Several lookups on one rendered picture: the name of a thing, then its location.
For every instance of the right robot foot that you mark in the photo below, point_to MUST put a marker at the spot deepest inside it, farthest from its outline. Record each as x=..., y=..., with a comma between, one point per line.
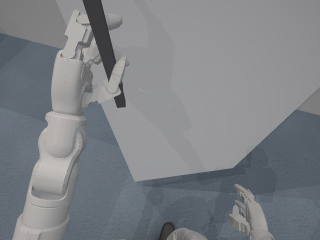
x=166, y=230

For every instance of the right robot thigh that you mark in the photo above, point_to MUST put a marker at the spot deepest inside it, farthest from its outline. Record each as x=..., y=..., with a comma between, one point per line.
x=186, y=234

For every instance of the right robot hand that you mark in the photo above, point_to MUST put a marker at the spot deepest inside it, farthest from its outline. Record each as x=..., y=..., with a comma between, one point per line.
x=252, y=214

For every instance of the robot right forearm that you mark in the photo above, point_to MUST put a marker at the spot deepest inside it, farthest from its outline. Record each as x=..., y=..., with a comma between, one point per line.
x=260, y=234

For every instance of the fridge door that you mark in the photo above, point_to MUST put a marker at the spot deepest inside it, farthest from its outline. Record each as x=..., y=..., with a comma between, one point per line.
x=207, y=80

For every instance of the handle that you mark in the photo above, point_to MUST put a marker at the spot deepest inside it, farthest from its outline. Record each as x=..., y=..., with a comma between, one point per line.
x=97, y=20

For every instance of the robot left forearm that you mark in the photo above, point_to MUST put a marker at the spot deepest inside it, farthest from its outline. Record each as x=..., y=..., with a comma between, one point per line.
x=53, y=180

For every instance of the left robot hand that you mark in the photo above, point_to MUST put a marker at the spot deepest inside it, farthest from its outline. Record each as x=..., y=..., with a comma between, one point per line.
x=72, y=69

